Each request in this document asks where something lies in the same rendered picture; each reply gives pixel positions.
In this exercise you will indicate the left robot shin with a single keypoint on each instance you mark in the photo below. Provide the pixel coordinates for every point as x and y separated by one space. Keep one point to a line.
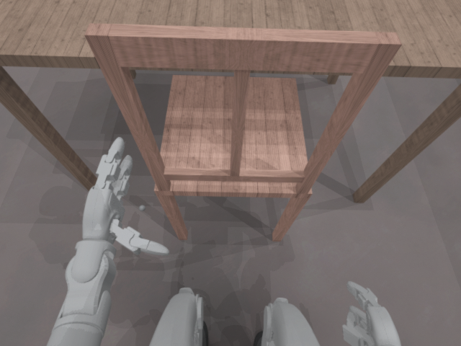
197 336

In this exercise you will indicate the table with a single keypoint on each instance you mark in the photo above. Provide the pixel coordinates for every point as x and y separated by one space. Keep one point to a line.
51 33

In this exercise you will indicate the right robot hand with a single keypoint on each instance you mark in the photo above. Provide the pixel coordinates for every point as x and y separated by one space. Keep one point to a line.
376 328

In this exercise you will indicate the chair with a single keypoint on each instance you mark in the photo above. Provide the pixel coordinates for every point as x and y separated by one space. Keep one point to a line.
237 136

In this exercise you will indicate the right robot thigh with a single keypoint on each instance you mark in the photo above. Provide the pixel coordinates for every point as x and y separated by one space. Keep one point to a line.
286 326

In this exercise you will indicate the left robot hand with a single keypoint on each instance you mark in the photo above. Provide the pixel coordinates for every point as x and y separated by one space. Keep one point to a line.
104 202

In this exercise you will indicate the left robot forearm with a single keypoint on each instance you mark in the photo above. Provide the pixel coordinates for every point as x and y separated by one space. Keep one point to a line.
83 317

